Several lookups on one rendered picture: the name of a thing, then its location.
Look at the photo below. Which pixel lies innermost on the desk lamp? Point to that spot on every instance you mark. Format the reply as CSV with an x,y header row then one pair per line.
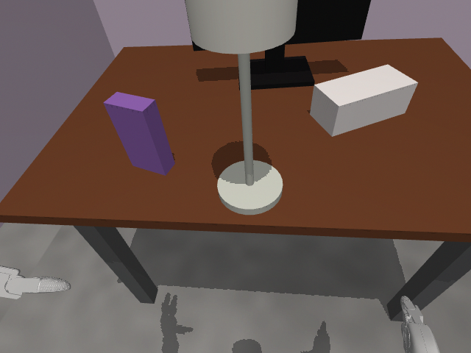
x,y
242,27

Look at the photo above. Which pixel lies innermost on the table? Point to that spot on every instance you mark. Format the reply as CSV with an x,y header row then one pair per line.
x,y
407,177

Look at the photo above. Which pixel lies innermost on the right robot hand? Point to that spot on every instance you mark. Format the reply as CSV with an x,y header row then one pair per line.
x,y
417,337

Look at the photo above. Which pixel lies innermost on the left robot hand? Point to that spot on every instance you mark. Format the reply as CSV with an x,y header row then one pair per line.
x,y
12,285

